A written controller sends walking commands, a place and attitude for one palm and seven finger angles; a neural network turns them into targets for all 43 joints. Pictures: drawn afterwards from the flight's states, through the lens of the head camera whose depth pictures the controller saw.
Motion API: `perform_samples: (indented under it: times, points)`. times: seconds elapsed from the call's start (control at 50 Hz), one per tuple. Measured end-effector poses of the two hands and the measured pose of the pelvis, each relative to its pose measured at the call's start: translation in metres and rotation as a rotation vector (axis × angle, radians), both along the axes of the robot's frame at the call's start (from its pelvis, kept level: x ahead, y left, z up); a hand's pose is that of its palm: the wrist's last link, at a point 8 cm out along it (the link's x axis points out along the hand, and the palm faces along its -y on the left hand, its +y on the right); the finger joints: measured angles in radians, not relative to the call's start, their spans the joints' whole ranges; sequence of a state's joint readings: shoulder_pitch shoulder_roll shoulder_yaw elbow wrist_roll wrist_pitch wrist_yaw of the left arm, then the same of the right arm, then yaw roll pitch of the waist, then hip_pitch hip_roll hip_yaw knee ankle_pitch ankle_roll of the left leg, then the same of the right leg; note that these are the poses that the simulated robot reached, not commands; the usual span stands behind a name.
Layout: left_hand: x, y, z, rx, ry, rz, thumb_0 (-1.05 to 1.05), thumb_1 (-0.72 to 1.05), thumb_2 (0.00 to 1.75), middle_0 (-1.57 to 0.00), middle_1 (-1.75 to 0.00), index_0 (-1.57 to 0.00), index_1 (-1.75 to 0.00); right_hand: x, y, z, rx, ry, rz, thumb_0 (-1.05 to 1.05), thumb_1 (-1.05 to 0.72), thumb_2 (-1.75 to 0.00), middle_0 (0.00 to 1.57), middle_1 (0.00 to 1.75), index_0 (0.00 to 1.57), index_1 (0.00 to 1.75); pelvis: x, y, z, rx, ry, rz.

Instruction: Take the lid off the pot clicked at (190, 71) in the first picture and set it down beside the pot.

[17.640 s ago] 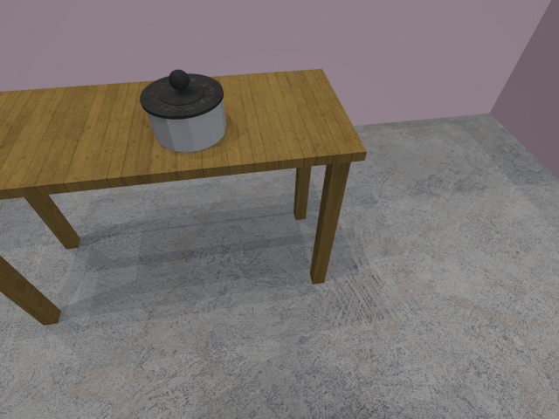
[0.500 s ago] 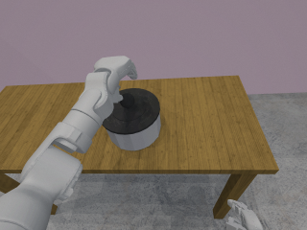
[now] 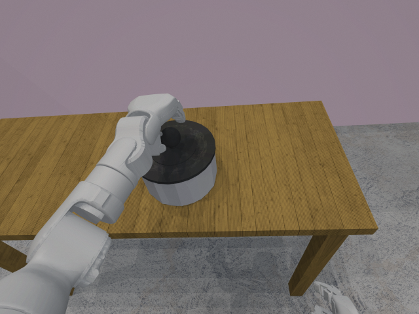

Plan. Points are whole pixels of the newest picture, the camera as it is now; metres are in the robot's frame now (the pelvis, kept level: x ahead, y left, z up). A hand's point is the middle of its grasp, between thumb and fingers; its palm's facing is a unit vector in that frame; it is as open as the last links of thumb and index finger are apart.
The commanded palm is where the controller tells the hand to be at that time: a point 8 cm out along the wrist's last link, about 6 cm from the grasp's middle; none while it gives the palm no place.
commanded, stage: lower the open fingers around the knob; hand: left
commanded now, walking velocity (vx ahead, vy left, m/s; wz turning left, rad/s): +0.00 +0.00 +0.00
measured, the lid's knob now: (170, 137) +0.47 +0.10 +0.08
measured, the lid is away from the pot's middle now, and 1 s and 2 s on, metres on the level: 0.00 0.00 0.00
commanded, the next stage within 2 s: close the fingers and squeeze the knob in 0.62 s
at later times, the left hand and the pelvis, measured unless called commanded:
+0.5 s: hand (163, 142) +0.44 +0.11 +0.10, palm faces -0.29 -0.05 -0.96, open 10.5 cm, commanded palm +0.42 +0.11 +0.17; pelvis +0.00 +0.01 +0.00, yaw +0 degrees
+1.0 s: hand (157, 143) +0.44 +0.12 +0.10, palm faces -0.30 -0.07 -0.95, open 10.1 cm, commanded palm +0.42 +0.13 +0.17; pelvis +0.00 +0.00 +0.00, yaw -1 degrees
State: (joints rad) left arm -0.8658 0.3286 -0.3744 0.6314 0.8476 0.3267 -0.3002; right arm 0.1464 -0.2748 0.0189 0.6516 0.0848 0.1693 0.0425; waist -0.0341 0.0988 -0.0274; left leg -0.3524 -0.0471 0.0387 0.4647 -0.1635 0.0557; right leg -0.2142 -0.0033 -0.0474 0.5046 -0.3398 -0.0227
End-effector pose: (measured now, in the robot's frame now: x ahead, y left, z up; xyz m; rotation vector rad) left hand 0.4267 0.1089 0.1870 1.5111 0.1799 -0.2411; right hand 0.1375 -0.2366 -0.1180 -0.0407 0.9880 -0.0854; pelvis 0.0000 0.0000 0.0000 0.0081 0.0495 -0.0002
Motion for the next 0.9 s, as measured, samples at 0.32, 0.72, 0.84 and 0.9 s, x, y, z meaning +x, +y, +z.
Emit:
perform_samples:
  times: [0.32, 0.72, 0.84, 0.9]
  points:
    - [0.007, 0.010, -0.025, 0.003, 0.039, 0.007, 0.00, -0.37, 1.52, -0.83, -0.08, -0.82, -0.08, -0.009, -0.001, -0.001, -0.027, 0.036, -0.023, 0.00, -0.91, -0.90, 0.19, 0.30, 0.19, 0.29, 0.001, 0.004, 0.000, -0.005, 0.020, -0.001]
    - [0.008, 0.010, -0.033, -0.014, 0.027, 0.023, 0.00, -0.37, 1.52, -0.82, -0.08, -0.82, -0.08, -0.018, 0.002, -0.006, -0.010, 0.059, -0.045, 0.01, -0.91, -0.90, 0.19, 0.30, 0.19, 0.29, 0.004, 0.006, -0.001, -0.006, 0.025, -0.011]
    - [0.009, 0.012, -0.033, -0.022, 0.040, 0.025, 0.00, -0.32, 1.41, -0.81, -0.09, -0.80, -0.08, -0.012, -0.001, -0.003, -0.023, 0.045, -0.041, 0.01, -0.91, -0.90, 0.19, 0.30, 0.19, 0.29, 0.003, 0.005, -0.001, -0.007, 0.022, -0.010]
    - [0.009, 0.015, -0.033, -0.023, 0.042, 0.023, 0.00, -0.27, 1.34, -0.79, -0.14, -0.78, -0.13, -0.010, -0.003, 0.000, -0.031, 0.036, -0.044, 0.01, -0.91, -0.90, 0.19, 0.30, 0.19, 0.29, 0.004, 0.004, 0.000, -0.007, 0.022, -0.011]
